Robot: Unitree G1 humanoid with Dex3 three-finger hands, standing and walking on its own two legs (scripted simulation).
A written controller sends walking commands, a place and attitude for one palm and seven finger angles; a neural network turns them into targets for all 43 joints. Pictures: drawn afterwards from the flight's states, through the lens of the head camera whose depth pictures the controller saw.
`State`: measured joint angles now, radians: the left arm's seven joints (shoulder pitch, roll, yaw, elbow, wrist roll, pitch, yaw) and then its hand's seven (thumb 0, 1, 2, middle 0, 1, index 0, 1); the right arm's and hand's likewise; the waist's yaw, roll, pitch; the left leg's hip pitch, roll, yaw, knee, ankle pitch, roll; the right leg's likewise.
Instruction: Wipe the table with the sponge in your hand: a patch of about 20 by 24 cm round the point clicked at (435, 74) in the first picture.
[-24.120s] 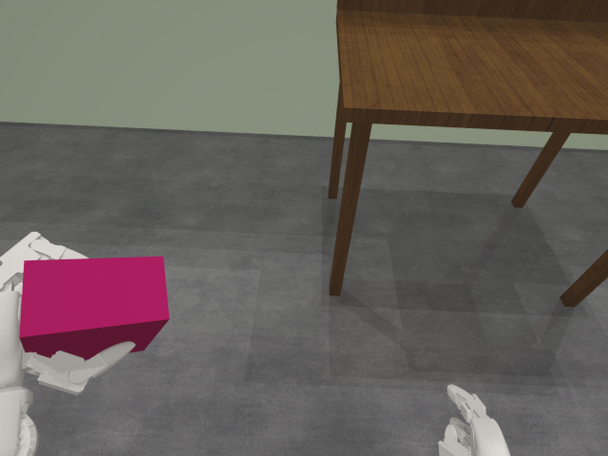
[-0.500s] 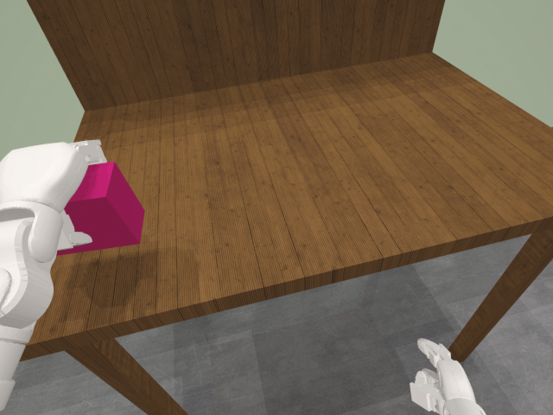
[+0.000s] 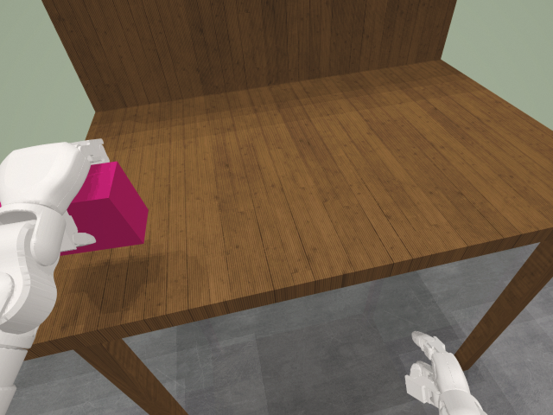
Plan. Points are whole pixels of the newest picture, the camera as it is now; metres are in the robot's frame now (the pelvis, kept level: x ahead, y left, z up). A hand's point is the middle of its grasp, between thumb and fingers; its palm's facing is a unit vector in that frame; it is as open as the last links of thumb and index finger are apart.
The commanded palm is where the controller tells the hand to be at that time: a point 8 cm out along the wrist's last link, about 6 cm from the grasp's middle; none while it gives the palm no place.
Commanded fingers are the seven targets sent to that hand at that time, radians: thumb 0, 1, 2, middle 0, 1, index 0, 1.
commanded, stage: move the sponge above the wiping area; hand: left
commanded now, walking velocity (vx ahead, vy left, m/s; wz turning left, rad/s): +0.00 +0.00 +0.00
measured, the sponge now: (86, 218) +0.28 +0.33 +0.16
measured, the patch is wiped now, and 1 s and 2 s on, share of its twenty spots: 0.05 0.05 0.05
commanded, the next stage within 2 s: lower the sponge onto the table in 0.30 s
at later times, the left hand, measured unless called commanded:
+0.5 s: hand (66, 191) +0.28 +0.34 +0.21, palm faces +0.22 +0.02 -0.98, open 10.3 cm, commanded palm +0.23 +0.34 +0.26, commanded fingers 0.00 0.10 1.30 -1.20 -1.60 -1.20 -1.60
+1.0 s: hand (69, 200) +0.28 +0.35 +0.19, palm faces +0.15 +0.01 -0.99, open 10.3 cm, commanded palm +0.24 +0.34 +0.24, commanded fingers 0.00 0.10 1.30 -1.20 -1.60 -1.20 -1.60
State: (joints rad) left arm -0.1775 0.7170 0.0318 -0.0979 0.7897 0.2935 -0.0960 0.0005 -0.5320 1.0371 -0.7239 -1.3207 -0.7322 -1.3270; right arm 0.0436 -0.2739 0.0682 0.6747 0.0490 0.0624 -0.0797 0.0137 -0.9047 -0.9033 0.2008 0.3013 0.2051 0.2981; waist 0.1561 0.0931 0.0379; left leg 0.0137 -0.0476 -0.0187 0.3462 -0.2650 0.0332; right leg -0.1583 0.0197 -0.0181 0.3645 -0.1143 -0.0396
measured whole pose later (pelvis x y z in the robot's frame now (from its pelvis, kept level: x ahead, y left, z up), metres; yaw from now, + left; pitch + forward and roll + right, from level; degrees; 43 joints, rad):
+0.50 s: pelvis +0.01 +0.00 +0.00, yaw +0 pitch -5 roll +0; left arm -0.17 0.74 0.07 -0.10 0.78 0.31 -0.11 0.00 -0.53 1.04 -0.73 -1.32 -0.73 -1.33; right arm 0.06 -0.28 0.07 0.67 0.05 0.07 -0.07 0.01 -0.90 -0.90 0.20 0.30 0.21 0.30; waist 0.15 0.09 0.04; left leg 0.01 -0.05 -0.01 0.34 -0.27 0.04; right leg -0.16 0.02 -0.01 0.36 -0.12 -0.03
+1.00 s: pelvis +0.01 +0.01 +0.00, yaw +0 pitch -4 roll +0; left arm -0.19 0.72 0.05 -0.05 0.81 0.35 -0.14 0.00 -0.53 1.04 -0.72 -1.33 -0.73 -1.33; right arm 0.03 -0.27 0.08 0.66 0.05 0.08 -0.07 0.01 -0.90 -0.90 0.20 0.30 0.21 0.30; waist 0.14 0.09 0.04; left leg 0.00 -0.05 -0.02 0.34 -0.26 0.04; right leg -0.17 0.02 -0.02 0.35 -0.11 -0.03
